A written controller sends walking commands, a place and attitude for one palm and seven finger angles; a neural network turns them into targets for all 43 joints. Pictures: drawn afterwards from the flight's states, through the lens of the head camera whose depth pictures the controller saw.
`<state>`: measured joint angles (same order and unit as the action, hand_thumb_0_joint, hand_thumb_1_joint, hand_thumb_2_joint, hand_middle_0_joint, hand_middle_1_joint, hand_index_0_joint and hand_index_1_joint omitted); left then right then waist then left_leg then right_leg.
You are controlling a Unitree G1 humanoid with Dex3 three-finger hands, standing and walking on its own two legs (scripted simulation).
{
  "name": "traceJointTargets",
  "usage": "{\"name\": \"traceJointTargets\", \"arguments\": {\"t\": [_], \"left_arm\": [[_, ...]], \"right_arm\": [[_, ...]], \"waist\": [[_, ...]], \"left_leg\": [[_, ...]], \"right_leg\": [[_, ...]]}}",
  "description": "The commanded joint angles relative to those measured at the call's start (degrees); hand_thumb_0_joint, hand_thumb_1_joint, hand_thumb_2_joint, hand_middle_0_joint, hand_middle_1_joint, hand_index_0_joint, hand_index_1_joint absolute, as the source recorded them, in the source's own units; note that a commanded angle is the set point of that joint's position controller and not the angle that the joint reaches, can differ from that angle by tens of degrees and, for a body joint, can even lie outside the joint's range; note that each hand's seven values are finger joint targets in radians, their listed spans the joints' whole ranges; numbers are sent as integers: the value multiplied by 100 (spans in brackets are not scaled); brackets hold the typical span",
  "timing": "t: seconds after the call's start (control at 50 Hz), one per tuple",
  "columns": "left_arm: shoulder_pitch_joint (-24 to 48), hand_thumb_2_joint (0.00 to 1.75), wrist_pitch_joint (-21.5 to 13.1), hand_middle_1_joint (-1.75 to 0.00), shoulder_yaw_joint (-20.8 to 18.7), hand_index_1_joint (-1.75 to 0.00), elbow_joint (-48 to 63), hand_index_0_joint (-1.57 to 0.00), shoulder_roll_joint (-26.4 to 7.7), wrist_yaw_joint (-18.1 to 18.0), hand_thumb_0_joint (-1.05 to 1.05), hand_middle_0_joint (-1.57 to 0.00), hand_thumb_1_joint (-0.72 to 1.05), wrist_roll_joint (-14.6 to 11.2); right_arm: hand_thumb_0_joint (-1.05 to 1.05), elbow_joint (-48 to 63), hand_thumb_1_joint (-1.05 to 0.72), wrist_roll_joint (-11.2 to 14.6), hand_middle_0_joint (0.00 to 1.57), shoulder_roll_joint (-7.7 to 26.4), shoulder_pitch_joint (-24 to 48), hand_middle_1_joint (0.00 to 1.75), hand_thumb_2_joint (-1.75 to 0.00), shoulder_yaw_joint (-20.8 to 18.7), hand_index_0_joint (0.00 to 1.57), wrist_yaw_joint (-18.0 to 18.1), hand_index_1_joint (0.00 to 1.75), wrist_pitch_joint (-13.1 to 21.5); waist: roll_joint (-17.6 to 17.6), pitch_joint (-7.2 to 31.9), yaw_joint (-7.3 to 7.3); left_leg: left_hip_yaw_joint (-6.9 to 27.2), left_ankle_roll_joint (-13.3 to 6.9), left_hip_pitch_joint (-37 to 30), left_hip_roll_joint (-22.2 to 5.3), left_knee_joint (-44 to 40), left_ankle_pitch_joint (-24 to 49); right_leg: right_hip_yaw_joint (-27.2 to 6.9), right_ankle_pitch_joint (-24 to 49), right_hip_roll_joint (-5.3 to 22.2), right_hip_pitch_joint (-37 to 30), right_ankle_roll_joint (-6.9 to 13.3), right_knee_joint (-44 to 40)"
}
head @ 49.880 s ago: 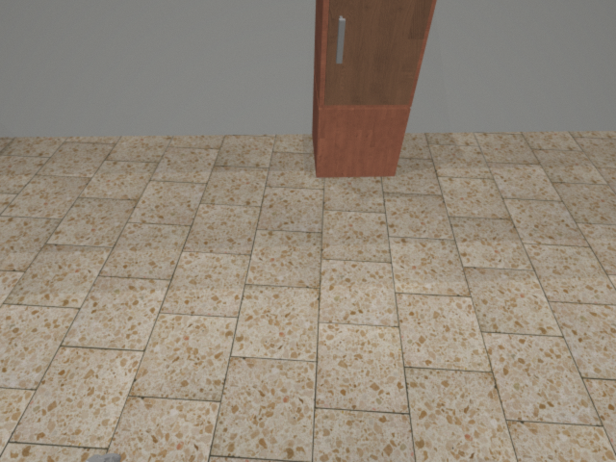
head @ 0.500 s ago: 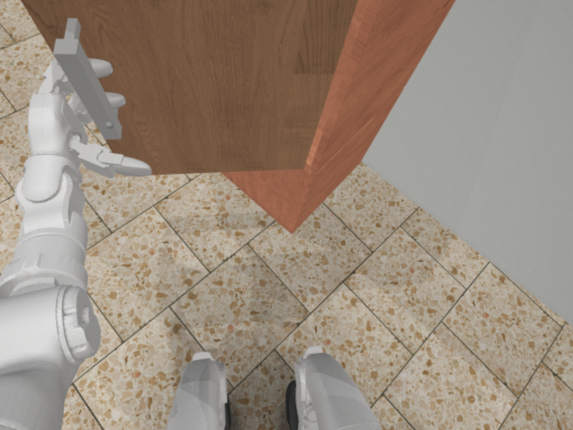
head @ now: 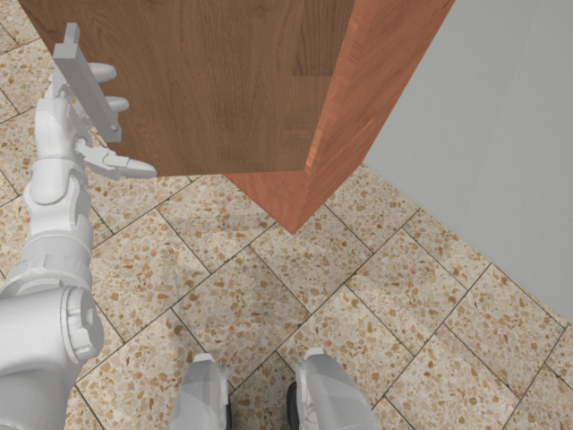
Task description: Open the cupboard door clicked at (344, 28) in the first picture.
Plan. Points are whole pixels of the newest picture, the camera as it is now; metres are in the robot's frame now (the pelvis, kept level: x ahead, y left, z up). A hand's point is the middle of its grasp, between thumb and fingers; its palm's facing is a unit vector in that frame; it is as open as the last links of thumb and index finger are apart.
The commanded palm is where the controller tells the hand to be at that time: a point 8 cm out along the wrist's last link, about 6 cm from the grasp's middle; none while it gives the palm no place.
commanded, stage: close the thumb around the handle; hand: left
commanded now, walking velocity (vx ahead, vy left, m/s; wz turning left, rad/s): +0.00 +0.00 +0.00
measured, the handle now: (94, 88) +0.56 +0.22 +0.06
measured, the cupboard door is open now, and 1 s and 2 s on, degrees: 48 49 95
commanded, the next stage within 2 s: pull the door open along its arc in 0.76 s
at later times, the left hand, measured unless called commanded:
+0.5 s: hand (110, 129) +0.50 +0.20 +0.05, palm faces +0.05 -1.00 -0.01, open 8.8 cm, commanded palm +0.48 +0.23 +0.05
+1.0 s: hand (112, 129) +0.50 +0.20 +0.04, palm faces +0.07 -1.00 -0.01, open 5.9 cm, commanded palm +0.46 +0.23 +0.05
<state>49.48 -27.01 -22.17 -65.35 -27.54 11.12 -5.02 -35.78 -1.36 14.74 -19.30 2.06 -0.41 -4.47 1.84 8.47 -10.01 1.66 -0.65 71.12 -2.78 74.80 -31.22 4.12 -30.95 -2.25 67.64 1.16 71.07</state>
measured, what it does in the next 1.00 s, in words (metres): stands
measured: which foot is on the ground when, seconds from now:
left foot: down 0.00-1.00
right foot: down 0.00-1.00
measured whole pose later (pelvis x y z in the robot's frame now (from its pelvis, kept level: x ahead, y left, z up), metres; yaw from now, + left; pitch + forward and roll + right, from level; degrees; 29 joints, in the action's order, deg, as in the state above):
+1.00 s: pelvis +0.00 +0.00 +0.00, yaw +0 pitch +27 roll -4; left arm 47.7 -27.3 -22.2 -63.7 -26.5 10.4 -5.5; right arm -35.6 -1.4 14.4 -19.3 1.9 -0.6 -5.2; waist 1.9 8.8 -9.8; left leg 1.3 -0.9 70.4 -2.8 74.4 -31.2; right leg 3.6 -30.7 -2.3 67.0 0.9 70.6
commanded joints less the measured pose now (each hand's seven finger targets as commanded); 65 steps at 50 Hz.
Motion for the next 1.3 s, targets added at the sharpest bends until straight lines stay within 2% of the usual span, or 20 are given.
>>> {"name": "traceJointTargets", "arguments": {"t": [0.0,0.06,0.1,0.14,0.26,0.28,0.36,0.42,0.44,0.54,0.62,0.66,0.72,0.74,0.84,0.86,1.02,1.22,1.24,1.28], "left_arm": [[2310,30,-458,-120,-10,-120,1345,-30,-1092,32,0,-30,-50,-80],[2359,32,-407,-121,-14,-121,1171,-30,-1140,8,0,-30,-44,-63],[2409,37,-464,-122,-149,-122,1370,-31,-1310,15,0,-31,-33,-73],[2250,42,-465,-123,-25,-123,1385,-32,-1104,49,0,-32,-22,-92],[2080,56,-449,-127,-79,-127,1329,-34,-1131,65,0,-34,12,-132],[1982,59,-463,-127,-180,-127,1374,-35,-1253,67,0,-35,17,-132],[2128,68,-456,-130,-59,-130,1206,-36,-1122,64,0,-36,40,-136],[2195,76,-531,-131,-161,-131,1433,-38,-1250,42,0,-38,56,-96],[2157,78,-527,-132,10,-132,1436,-38,-1035,56,0,-38,62,-106],[2246,90,-465,-135,15,-135,1208,-40,-1043,32,0,-40,90,-104],[2138,90,-474,-135,-175,-135,1240,-40,-1278,52,0,-40,90,-81],[2218,90,-451,-135,6,-135,1208,-40,-1074,69,0,-40,90,-89],[2254,90,-458,-135,-61,-135,1248,-40,-1191,26,0,-40,90,-54],[2297,90,-421,-135,82,-135,1125,-40,-1005,17,0,-40,90,-44],[2384,90,-433,-135,160,-135,1205,-40,-906,-31,0,-40,90,-15],[2383,90,-444,-135,-110,-135,1237,-40,-1251,-41,0,-40,90,-11],[1061,90,-487,-135,-37,-135,1796,-40,-924,84,0,-40,90,-207],[-2064,90,-392,-135,406,-135,3556,-40,98,-45,0,-40,90,-588],[-2203,90,-387,-135,-111,-135,3900,-40,266,-617,0,-40,90,-903],[-2735,90,-333,-135,33,-135,4158,-40,758,-1471,0,-40,90,-823]], "right_arm": [[0,256,-90,-3,20,1053,-1008,30,-90,-413,20,48,30,45],[0,224,-90,1,20,1073,-995,30,-90,-400,20,48,30,26],[0,244,-90,-8,20,1079,-1010,30,-90,-403,20,58,30,41],[0,268,-90,-4,20,1043,-964,30,-90,-401,20,40,30,38],[0,278,-90,14,20,1042,-939,30,-90,-408,20,41,30,25],[0,290,-90,18,20,1047,-935,30,-90,-408,20,43,30,19],[0,268,-90,26,20,1054,-910,30,-90,-402,20,51,30,28],[0,276,-90,0,20,1068,-932,30,-90,-417,20,64,30,42],[0,281,-90,2,20,1030,-916,30,-90,-411,20,44,30,44],[0,254,-90,3,20,1062,-920,30,-90,-407,20,56,30,30],[0,282,-90,4,20,1078,-931,30,-90,-405,20,68,30,28],[0,276,-90,10,20,1060,-916,30,-90,-400,20,67,30,18],[0,267,-90,1,20,1085,-935,30,-90,-397,20,62,30,17],[0,252,-90,2,20,1070,-932,30,-90,-398,20,60,30,10],[0,226,-90,-20,20,1059,-967,30,-90,-414,20,46,30,10],[0,210,-90,-28,20,1098,-990,30,-90,-412,20,64,30,2],[0,449,-90,50,20,1006,-810,30,-90,-438,20,-8,30,-16],[0,904,-90,217,20,841,-333,30,-90,-540,20,-95,30,57],[0,957,-90,173,20,719,-206,30,-90,-529,20,-75,30,106],[0,990,-90,97,20,627,-65,30,-90,-508,20,-101,30,183]], "waist": [[882,3131,-59],[732,2844,-113],[736,3068,-55],[878,3134,-20],[650,2923,-31],[699,2948,62],[606,2708,-69],[846,3078,21],[963,3087,24],[668,2810,-86],[768,3002,16],[712,2860,-64],[860,2957,-22],[772,2780,-112],[868,2949,-118],[733,2958,-67],[737,3230,296],[189,2635,733],[84,2523,1032],[-72,2291,1036]], "left_leg": [[259,-94,-2813,123,-696,2515],[247,-101,-2598,122,-716,2257],[247,-115,-2616,131,-702,2314],[227,-90,-2742,136,-723,2468],[192,-105,-2569,140,-747,2353],[184,-90,-2563,140,-764,2375],[204,-106,-2465,140,-745,2151],[261,-74,-2815,119,-753,2436],[257,-55,-2896,128,-759,2529],[255,-90,-2617,128,-745,2230],[239,-82,-2644,130,-731,2338],[263,-78,-2645,119,-746,2273],[306,-55,-2790,110,-758,2335],[306,-69,-2737,108,-760,2234],[326,-59,-2894,105,-746,2348],[313,-71,-2773,100,-739,2321],[156,-53,-2876,147,-901,2598],[-103,-47,-2719,211,-1310,2684],[-146,-8,-2576,215,-1421,2653],[-187,36,-2419,229,-1471,2467]], "right_leg": [[-212,2055,-71,-1086,37,-796],[-222,1890,-68,-1063,12,-872],[-243,1969,-71,-1217,26,-823],[-224,2080,-63,-1224,24,-827],[-242,2094,-71,-1342,6,-881],[-251,2115,-68,-1409,20,-874],[-237,1884,-73,-1175,5,-896],[-214,1975,-60,-1115,34,-810],[-196,2013,-63,-1093,39,-808],[-210,1842,-68,-1057,13,-872],[-217,1932,-58,-1133,28,-810],[-195,1847,-64,-1034,21,-835],[-176,1787,-64,-914,40,-806],[-172,1713,-68,-824,27,-851],[-161,1756,-71,-806,32,-843],[-177,1788,-65,-959,28,-841],[-207,2237,-74,-1579,43,-875],[-203,2754,-45,-2385,13,-1094],[-146,2709,-31,-2532,-3,-1119],[-124,2612,-8,-2588,-17,-1126]]}}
